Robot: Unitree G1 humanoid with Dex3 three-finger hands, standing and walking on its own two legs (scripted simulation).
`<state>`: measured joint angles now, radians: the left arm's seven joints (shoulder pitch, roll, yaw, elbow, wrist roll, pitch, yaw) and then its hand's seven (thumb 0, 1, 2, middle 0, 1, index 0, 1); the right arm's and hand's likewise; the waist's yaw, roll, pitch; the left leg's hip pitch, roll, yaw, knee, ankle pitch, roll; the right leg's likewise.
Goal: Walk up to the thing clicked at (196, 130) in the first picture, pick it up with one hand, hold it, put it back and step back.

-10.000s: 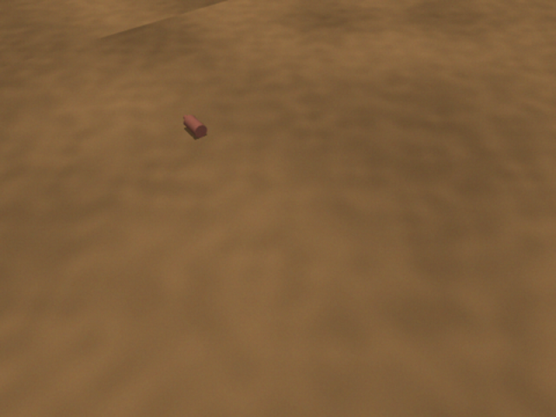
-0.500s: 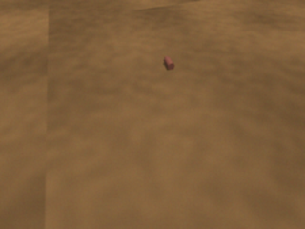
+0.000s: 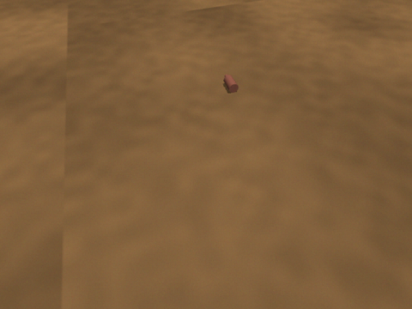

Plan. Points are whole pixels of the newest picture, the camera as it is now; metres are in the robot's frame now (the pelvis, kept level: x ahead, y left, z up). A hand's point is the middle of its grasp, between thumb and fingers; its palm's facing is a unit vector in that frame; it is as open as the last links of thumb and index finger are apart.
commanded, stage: stand
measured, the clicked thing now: (229, 82) +1.93 -0.13 -0.74
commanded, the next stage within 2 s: none
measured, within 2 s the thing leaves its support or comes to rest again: neither
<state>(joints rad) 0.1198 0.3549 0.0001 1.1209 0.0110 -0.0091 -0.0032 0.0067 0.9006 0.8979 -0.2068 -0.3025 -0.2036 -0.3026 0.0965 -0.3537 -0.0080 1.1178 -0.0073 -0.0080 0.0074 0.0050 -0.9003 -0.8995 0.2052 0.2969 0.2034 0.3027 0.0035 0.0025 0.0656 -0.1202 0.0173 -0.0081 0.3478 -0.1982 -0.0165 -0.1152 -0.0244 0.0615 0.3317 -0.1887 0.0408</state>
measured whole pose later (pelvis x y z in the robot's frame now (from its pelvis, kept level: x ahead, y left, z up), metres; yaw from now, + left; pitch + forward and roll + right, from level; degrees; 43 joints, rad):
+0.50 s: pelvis +0.00 +0.00 +0.00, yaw +0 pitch -2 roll +0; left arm 0.12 0.35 0.00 1.11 0.01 -0.01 0.00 0.01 0.90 0.90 -0.21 -0.30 -0.20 -0.30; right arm 0.10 -0.35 -0.01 1.11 -0.01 -0.01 0.01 0.01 -0.90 -0.90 0.21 0.30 0.20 0.30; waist 0.00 0.00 0.06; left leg -0.11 0.02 -0.01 0.35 -0.20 -0.02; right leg -0.10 -0.03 0.06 0.33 -0.19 0.04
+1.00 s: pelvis +0.00 +0.00 +0.00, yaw +0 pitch -2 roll +0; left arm 0.14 0.35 0.00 1.12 0.01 -0.01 0.00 0.01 0.90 0.90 -0.21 -0.30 -0.20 -0.30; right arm 0.12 -0.35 -0.01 1.12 -0.01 -0.01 0.01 0.01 -0.90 -0.90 0.21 0.30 0.20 0.30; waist 0.00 0.01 0.07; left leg -0.12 0.02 -0.01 0.35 -0.19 -0.02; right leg -0.11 -0.03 0.06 0.33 -0.18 0.04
